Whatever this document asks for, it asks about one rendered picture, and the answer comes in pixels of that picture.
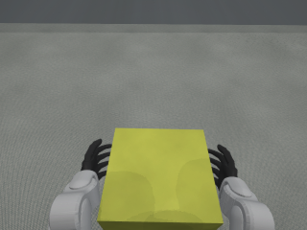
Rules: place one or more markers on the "right robot hand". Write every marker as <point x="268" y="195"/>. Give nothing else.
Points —
<point x="226" y="165"/>

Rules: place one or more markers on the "carton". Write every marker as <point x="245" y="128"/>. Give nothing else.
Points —
<point x="159" y="179"/>

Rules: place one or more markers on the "right robot forearm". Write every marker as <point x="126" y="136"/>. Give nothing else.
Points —
<point x="242" y="208"/>

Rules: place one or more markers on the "left robot forearm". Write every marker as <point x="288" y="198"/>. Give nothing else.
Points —
<point x="72" y="210"/>

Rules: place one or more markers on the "left robot hand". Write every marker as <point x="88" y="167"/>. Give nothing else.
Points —
<point x="91" y="158"/>

